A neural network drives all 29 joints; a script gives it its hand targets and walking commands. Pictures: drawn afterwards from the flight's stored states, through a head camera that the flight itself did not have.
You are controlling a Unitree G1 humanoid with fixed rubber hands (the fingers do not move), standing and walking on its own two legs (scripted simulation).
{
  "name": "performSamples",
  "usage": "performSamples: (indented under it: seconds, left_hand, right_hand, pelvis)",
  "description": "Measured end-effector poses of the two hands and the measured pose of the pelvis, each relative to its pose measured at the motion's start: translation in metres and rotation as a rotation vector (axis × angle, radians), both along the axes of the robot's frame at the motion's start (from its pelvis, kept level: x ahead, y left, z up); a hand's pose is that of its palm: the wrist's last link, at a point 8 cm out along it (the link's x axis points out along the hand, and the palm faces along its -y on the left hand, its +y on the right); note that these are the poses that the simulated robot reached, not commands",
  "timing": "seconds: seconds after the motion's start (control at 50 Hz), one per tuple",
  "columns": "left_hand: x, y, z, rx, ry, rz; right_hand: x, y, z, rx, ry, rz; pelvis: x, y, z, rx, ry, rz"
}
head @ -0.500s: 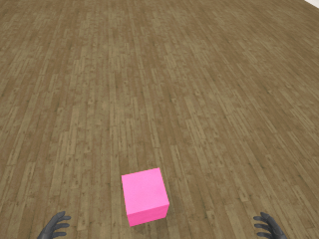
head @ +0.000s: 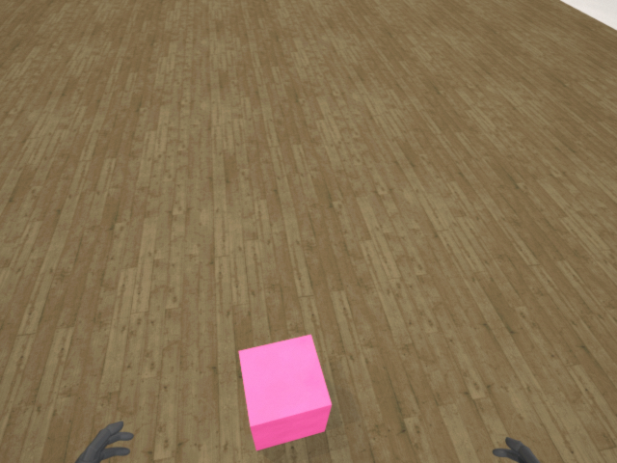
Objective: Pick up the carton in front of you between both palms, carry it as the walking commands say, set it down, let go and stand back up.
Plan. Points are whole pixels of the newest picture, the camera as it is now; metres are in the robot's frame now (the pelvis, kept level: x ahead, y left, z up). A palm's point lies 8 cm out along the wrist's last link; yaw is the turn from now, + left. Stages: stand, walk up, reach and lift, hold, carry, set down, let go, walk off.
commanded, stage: stand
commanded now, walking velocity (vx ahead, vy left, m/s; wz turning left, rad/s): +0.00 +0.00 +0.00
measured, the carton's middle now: (283, 393) +0.43 +0.06 -0.65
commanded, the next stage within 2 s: none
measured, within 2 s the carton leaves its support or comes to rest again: neither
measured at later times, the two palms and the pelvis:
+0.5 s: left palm out of the picture +0.08 +0.30 -0.10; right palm out of the picture +0.09 -0.30 -0.09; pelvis -0.01 +0.00 +0.00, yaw +0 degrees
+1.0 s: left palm out of the picture +0.07 +0.31 -0.10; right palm out of the picture +0.08 -0.31 -0.09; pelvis -0.02 +0.00 +0.00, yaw +1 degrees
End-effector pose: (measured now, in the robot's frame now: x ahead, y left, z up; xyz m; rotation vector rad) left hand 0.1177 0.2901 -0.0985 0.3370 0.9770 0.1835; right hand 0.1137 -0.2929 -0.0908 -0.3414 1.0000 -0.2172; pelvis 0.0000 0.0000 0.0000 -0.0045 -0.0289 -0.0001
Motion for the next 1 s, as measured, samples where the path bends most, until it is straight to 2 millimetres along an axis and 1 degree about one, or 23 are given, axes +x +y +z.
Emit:
performSamples:
  seconds: [0.14,0.24,0.48,0.64,0.88,1.0]
  left_hand:
    - [-0.018,0.004,-0.002,0.004,0.038,0.013]
    - [-0.026,0.005,-0.004,0.002,0.055,0.02]
    - [-0.036,0.009,-0.005,0.009,0.086,0.027]
    - [-0.038,0.011,-0.003,0.014,0.096,0.034]
    - [-0.048,0.015,-0.003,0.022,0.11,0.045]
    - [-0.052,0.015,-0.002,0.023,0.115,0.05]
  right_hand:
    - [-0.013,-0.005,-0.002,-0.007,0.04,0.002]
    - [-0.015,-0.009,-0.001,-0.014,0.049,-0.001]
    - [-0.021,-0.01,-0.002,-0.013,0.066,-0.006]
    - [-0.029,-0.013,-0.005,-0.015,0.09,-0.016]
    - [-0.028,-0.02,-0.002,-0.023,0.091,-0.009]
    - [-0.03,-0.019,-0.004,-0.017,0.096,-0.003]
  pelvis:
    - [-0.007,0.0,0.002,0.0,-0.002,0.001]
    - [-0.009,0.0,0.003,-0.001,-0.006,0.0]
    - [-0.014,0.0,0.004,0.001,-0.009,0.0]
    - [-0.016,-0.001,0.004,0.002,-0.012,0.007]
    - [-0.02,-0.003,0.005,0.001,-0.015,0.015]
    - [-0.022,-0.003,0.005,0.001,-0.015,0.017]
